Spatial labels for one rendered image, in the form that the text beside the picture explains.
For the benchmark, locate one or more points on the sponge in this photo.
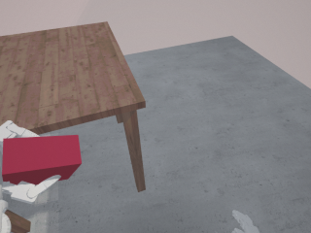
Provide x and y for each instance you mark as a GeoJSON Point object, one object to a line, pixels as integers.
{"type": "Point", "coordinates": [35, 159]}

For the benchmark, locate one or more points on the left robot forearm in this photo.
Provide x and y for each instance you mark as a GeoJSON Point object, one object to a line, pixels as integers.
{"type": "Point", "coordinates": [5, 224]}

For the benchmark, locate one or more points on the left robot hand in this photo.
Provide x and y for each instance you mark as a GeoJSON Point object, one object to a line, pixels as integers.
{"type": "Point", "coordinates": [23, 191]}

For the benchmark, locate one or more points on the table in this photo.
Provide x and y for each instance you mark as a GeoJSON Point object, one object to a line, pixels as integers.
{"type": "Point", "coordinates": [57, 78]}

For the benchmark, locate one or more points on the right robot hand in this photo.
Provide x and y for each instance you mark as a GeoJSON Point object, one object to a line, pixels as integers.
{"type": "Point", "coordinates": [245, 222]}

